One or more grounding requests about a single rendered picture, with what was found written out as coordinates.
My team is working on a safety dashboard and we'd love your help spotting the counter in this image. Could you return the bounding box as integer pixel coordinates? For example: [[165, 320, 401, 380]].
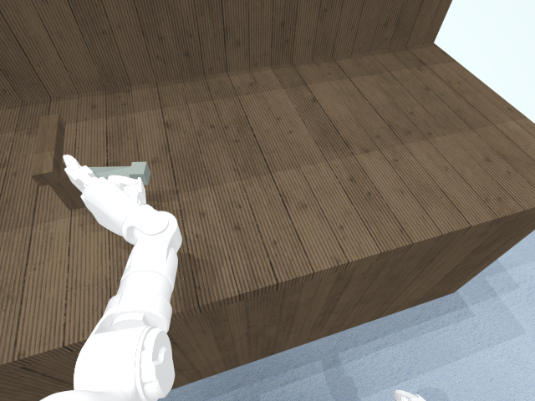
[[0, 0, 535, 401]]

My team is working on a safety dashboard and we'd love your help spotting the left robot upper arm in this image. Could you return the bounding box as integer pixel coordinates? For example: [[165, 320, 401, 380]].
[[40, 325, 175, 401]]

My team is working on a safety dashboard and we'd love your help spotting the robot left hand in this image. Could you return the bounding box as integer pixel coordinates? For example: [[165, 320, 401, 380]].
[[63, 155, 146, 236]]

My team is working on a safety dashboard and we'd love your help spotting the tap lever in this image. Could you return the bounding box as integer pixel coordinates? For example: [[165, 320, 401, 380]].
[[89, 162, 150, 185]]

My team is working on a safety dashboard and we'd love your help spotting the left robot forearm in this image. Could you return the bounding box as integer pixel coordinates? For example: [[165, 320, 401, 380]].
[[74, 204, 182, 390]]

